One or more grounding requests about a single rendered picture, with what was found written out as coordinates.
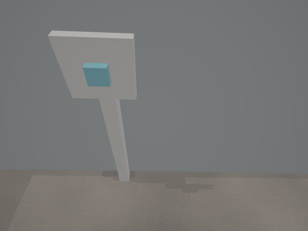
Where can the panel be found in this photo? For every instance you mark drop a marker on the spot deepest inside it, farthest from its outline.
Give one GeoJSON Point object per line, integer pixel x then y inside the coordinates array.
{"type": "Point", "coordinates": [72, 49]}

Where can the button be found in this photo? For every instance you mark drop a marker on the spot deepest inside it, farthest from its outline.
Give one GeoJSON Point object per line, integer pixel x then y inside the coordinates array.
{"type": "Point", "coordinates": [97, 74]}

